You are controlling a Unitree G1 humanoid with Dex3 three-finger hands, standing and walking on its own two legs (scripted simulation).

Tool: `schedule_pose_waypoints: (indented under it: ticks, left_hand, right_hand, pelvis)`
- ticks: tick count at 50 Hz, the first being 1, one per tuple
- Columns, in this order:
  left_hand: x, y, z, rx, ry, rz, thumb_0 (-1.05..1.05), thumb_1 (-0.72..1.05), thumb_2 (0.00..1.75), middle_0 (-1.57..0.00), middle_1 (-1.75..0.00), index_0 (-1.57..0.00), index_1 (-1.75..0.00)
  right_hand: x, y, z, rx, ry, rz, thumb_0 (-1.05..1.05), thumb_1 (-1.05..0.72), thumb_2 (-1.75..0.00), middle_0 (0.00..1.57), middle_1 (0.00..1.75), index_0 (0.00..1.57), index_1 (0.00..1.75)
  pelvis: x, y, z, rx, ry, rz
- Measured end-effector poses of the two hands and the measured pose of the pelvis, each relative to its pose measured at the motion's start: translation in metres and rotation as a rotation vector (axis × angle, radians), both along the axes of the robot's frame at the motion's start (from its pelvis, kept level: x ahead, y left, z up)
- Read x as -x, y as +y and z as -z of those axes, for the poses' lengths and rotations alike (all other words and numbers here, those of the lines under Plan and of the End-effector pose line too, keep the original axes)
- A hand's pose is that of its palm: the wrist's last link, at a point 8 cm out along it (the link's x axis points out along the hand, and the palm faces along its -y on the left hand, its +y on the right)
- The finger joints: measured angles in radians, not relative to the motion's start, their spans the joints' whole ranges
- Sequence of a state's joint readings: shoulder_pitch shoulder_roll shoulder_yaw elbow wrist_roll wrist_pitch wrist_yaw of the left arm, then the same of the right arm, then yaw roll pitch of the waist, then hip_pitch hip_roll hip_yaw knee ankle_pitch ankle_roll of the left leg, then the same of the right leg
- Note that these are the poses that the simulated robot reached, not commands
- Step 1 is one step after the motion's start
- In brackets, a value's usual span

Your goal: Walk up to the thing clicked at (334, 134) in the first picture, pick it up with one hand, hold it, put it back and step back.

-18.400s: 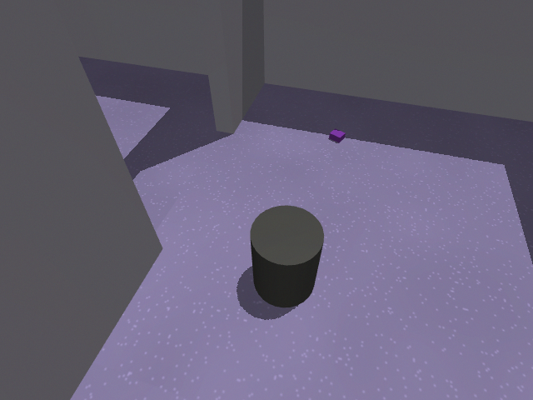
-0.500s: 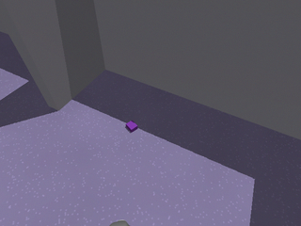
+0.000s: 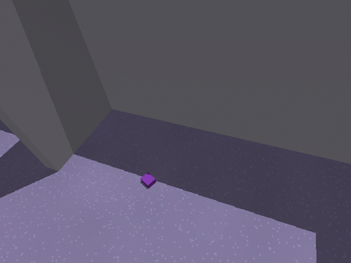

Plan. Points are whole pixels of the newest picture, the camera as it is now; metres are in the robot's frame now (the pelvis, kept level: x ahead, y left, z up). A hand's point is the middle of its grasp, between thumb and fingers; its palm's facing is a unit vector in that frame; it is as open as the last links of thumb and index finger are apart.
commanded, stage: walk up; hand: left
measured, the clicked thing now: (148, 180) +0.75 +0.25 -0.73
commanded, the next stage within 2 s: none
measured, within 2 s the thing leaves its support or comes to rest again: neither
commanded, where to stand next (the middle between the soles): +0.37 +0.02 m, yaw +1 degrees
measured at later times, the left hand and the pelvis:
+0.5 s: hand out of the picture +0.16 +0.30 -0.15, palm faces +0.05 -0.93 -0.36, open 7.4 cm; pelvis +0.16 +0.02 +0.00, yaw +3 degrees
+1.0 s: hand (91, 208) +0.31 +0.27 -0.11, palm faces +0.01 -0.89 -0.45, open 7.4 cm; pelvis +0.26 -0.01 +0.01, yaw +2 degrees
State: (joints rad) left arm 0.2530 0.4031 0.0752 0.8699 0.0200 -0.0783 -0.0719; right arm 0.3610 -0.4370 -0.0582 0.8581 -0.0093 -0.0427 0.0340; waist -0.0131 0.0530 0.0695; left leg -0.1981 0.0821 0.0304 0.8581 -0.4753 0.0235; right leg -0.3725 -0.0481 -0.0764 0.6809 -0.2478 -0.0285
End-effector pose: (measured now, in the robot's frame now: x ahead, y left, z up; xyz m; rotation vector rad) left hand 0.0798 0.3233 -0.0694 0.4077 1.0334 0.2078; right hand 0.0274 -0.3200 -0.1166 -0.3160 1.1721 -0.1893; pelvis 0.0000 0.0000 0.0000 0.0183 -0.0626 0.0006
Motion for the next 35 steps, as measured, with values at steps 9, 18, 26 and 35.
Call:
schedule_pose_waypoints:
  ticks: [9,18,26,35]
  left_hand:
    - [-0.015,-0.023,-0.019,-0.001,0.042,-0.057,0.0,0.9,0.9,-0.2,-0.3,-0.21,-0.3]
    - [-0.034,-0.009,0.0,0.029,0.088,-0.118,0.0,0.9,0.9,-0.2,-0.3,-0.21,-0.3]
    - [-0.074,0.017,0.041,0.079,0.163,-0.145,0.0,0.9,0.9,-0.2,-0.3,-0.2,-0.3]
    - [-0.15,0.02,0.027,0.099,0.104,-0.093,0.0,0.9,0.9,-0.2,-0.3,-0.2,-0.29]
  right_hand:
    - [-0.086,-0.006,-0.016,-0.042,-0.039,-0.047,0.01,-0.91,-0.9,0.2,0.3,0.2,0.3]
    - [-0.156,0.0,-0.029,0.006,0.008,-0.109,0.01,-0.91,-0.9,0.2,0.3,0.2,0.3]
    - [-0.246,0.034,-0.04,0.064,-0.113,-0.161,0.01,-0.91,-0.9,0.2,0.3,0.2,0.3]
    - [-0.268,0.044,-0.055,0.054,-0.135,-0.112,0.01,-0.9,-0.9,0.2,0.3,0.21,0.3]
  pelvis:
    - [-0.051,-0.015,-0.022,-0.005,0.001,0.002]
    - [-0.106,-0.007,-0.019,0.036,0.009,-0.044]
    - [-0.162,0.023,-0.001,0.021,0.006,-0.056]
    - [-0.205,0.027,-0.017,0.017,-0.016,-0.052]
